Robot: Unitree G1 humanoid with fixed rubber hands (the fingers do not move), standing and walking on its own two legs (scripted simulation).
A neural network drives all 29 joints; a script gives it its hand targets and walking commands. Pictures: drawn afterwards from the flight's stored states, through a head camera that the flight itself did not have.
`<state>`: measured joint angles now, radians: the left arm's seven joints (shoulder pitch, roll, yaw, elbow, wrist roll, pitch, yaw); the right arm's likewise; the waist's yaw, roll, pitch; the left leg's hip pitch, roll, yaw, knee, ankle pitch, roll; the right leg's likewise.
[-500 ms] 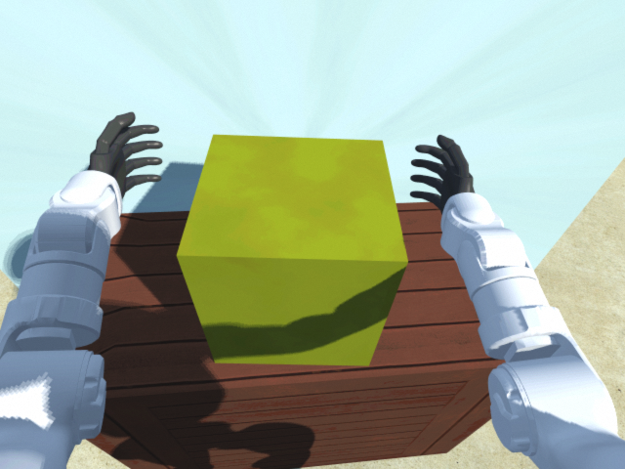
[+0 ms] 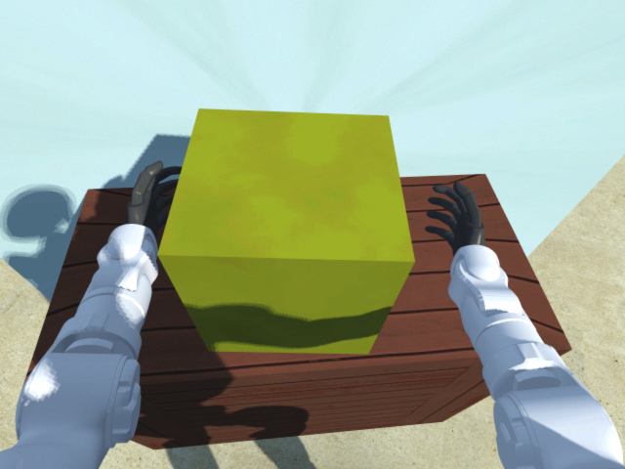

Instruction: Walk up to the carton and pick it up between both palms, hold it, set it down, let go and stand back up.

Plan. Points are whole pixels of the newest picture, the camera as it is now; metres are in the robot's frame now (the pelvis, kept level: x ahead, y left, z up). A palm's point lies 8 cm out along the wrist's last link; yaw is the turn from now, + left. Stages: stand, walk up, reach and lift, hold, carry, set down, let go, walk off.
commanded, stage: reach and lift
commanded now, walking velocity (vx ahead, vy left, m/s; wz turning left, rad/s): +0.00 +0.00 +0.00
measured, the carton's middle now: (291, 242) +0.42 +0.03 +0.01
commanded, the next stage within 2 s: none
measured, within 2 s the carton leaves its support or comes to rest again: neither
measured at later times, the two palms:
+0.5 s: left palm (162, 224) +0.43 +0.20 +0.05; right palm (440, 241) +0.39 -0.17 +0.04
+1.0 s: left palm (163, 225) +0.43 +0.20 +0.05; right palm (417, 241) +0.40 -0.14 +0.04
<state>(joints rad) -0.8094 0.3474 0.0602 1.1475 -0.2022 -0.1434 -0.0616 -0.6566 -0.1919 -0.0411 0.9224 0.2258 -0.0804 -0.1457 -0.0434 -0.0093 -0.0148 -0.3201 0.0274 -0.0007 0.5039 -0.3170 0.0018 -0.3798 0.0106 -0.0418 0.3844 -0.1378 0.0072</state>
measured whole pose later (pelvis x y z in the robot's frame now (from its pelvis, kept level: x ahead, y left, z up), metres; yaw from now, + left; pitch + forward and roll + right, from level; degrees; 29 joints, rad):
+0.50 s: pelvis +0.00 +0.00 +0.00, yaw +0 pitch +11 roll -2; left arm -0.80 0.28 0.06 1.15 -0.20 -0.22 -0.03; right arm -0.67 -0.13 0.00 0.99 0.23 -0.23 -0.15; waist -0.04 -0.01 -0.07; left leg -0.39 0.02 0.00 0.50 -0.31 0.00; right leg -0.45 0.00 -0.04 0.38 -0.13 0.01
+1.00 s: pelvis +0.00 +0.01 +0.00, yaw +0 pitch +12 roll -2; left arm -0.80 0.26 0.07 1.16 -0.17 -0.27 -0.01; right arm -0.71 -0.05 -0.04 1.07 0.12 -0.27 -0.19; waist -0.04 -0.01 -0.08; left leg -0.41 0.01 0.00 0.50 -0.31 0.00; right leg -0.47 0.00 -0.04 0.38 -0.13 0.01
